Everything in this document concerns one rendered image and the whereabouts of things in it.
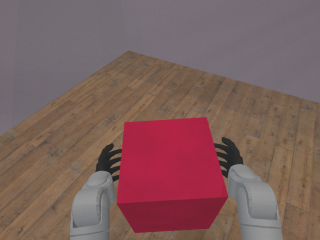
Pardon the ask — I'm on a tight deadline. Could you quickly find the robot right forearm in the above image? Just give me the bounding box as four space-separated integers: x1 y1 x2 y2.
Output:
227 164 283 240

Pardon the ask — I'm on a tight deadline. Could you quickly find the right robot hand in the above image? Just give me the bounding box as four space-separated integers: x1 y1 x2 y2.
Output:
214 137 243 178

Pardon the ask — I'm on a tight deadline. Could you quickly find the robot left forearm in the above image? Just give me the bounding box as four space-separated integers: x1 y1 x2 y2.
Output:
69 171 116 240

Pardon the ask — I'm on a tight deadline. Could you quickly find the left robot hand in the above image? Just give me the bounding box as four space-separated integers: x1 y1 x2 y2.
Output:
95 143 122 182

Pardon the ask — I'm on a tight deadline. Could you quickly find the carton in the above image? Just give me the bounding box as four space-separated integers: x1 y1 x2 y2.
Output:
116 117 229 233

